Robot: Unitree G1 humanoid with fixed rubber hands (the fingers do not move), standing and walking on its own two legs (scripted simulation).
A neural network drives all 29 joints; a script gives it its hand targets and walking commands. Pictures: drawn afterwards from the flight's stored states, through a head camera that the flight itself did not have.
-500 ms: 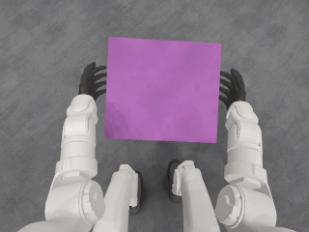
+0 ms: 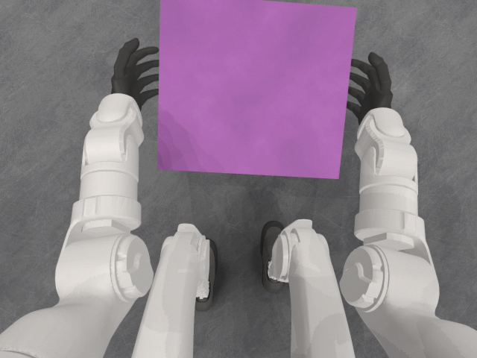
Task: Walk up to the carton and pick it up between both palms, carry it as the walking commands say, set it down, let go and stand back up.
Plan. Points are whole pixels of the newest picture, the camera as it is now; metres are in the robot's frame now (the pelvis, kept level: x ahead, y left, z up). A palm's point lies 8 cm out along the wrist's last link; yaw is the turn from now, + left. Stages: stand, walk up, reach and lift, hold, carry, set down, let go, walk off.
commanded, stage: set down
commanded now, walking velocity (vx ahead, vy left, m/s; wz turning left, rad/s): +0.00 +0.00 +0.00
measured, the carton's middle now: (249, 99) +0.51 -0.02 -0.17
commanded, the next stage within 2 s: none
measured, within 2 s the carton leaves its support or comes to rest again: neither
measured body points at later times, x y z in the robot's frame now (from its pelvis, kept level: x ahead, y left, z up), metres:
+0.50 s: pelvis -0.01 +0.00 -0.07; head +0.32 -0.01 +0.24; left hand +0.52 +0.17 -0.19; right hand +0.51 -0.20 -0.20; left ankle +0.07 +0.10 -0.50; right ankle +0.13 -0.10 -0.50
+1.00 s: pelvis -0.01 +0.00 -0.13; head +0.35 +0.00 +0.14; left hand +0.55 +0.17 -0.28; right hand +0.53 -0.21 -0.28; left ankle +0.07 +0.10 -0.50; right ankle +0.13 -0.10 -0.50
